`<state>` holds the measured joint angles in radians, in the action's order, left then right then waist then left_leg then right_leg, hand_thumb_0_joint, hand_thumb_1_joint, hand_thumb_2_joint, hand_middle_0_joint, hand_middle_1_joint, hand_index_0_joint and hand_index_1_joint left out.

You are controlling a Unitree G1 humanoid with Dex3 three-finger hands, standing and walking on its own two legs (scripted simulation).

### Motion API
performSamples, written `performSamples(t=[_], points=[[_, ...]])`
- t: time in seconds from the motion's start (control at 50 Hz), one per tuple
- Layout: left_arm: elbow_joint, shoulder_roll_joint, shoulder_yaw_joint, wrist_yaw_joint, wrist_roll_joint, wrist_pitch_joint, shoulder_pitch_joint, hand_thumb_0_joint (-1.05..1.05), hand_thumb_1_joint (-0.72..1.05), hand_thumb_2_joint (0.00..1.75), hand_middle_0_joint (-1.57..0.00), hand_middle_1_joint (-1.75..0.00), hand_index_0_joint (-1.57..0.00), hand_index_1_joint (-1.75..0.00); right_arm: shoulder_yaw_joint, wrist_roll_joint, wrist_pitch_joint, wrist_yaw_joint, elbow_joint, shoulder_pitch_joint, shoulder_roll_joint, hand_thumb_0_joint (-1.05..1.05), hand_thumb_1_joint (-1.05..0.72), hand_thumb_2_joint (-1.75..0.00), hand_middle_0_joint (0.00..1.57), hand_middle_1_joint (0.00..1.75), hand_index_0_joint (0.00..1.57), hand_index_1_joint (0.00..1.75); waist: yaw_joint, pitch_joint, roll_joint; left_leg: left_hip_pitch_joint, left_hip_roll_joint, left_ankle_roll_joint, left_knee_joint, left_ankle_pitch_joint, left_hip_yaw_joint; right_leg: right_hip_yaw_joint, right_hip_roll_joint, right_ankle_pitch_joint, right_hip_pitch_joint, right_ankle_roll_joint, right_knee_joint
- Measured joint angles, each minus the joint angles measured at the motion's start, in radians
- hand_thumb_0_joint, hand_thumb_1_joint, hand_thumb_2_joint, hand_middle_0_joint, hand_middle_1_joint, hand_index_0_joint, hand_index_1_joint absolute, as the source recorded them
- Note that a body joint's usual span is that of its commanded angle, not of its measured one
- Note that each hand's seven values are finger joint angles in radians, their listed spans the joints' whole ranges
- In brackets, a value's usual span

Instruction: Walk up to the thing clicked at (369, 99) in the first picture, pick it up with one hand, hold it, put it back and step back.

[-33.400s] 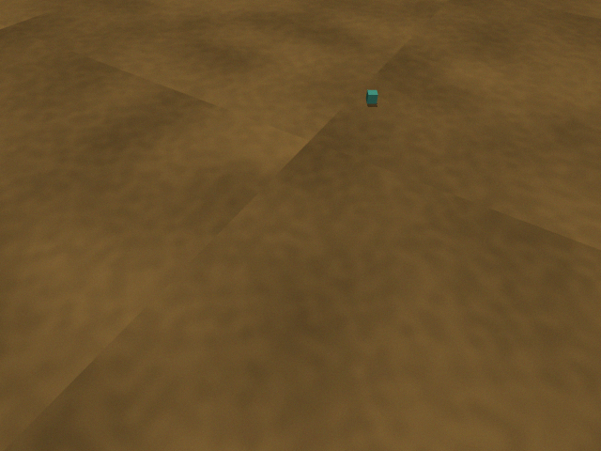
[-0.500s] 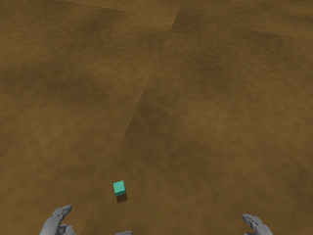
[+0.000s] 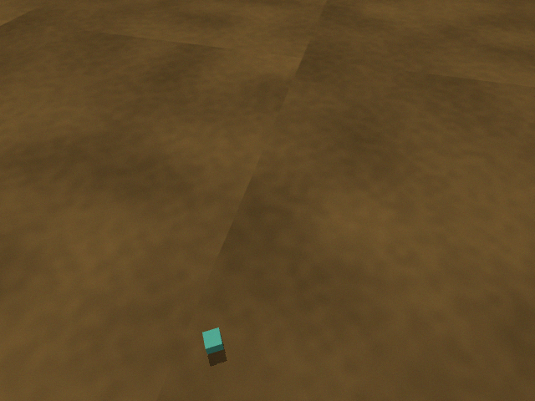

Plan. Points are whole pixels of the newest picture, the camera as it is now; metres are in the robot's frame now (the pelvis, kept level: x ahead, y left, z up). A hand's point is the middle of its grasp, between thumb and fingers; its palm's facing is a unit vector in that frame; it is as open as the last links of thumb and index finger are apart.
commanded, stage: stand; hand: left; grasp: from above
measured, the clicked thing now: (213, 340) +0.46 +0.21 -0.75
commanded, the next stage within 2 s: step back in 1.80 s
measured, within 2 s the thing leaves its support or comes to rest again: neither
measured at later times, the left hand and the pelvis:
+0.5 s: hand out of the picture +0.06 +0.23 -0.16, palm faces +0.01 -0.94 -0.33, open 7.3 cm; pelvis +0.00 -0.01 +0.01, yaw +0 degrees
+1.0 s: hand out of the picture +0.08 +0.23 -0.15, palm faces +0.00 -0.94 -0.33, open 7.3 cm; pelvis +0.01 -0.01 +0.01, yaw -1 degrees
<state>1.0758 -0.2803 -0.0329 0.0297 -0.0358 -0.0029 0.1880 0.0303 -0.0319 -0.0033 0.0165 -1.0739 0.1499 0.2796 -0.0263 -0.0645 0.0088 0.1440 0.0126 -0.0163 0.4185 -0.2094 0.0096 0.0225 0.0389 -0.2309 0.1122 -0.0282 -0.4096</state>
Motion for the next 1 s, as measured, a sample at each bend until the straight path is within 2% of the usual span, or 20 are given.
performSamples(t=[0.44, 1.0], points=[[0.075, -0.022, 0.002, -0.010, 0.008, 0.012, -0.055, 0.00, 0.90, 0.90, -0.20, -0.30, -0.21, -0.30, -0.006, 0.007, 0.000, -0.008, -0.065, -0.020, 0.034, 0.00, -0.90, -0.90, 0.20, 0.30, 0.20, 0.30, 0.015, 0.002, 0.002, -0.040, -0.017, 0.014, -0.081, 0.046, 0.000, 0.000, -0.018, 0.050, -0.039, 0.012, 0.085], [0.087, -0.031, 0.005, -0.021, 0.017, 0.012, -0.082, 0.00, 0.90, 0.90, -0.20, -0.30, -0.21, -0.30, -0.022, 0.011, -0.006, -0.011, -0.075, -0.041, 0.044, 0.00, -0.90, -0.90, 0.20, 0.30, 0.20, 0.30, 0.018, 0.000, 0.005, -0.045, -0.025, 0.022, -0.100, 0.038, 0.006, -0.006, -0.026, 0.043, -0.039, 0.019, 0.100]])
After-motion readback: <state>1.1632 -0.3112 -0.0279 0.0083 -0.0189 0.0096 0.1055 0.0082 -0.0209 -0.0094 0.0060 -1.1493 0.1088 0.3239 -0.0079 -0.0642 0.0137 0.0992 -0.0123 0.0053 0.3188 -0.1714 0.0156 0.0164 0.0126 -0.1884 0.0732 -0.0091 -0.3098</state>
